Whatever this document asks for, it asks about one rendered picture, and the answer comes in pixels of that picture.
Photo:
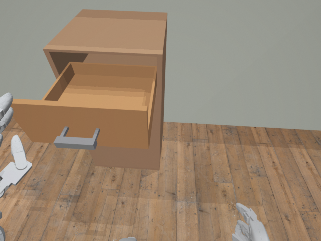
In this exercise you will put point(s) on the handle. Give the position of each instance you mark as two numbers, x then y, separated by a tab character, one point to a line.
76	142

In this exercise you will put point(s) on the cabinet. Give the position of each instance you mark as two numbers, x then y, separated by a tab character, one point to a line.
117	37

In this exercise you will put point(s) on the robot left hand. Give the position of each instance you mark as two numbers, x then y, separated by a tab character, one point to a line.
14	171

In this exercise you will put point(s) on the drawer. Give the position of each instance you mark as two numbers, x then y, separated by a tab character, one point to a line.
119	99

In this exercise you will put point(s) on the robot right hand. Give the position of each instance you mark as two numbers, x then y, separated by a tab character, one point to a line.
255	231

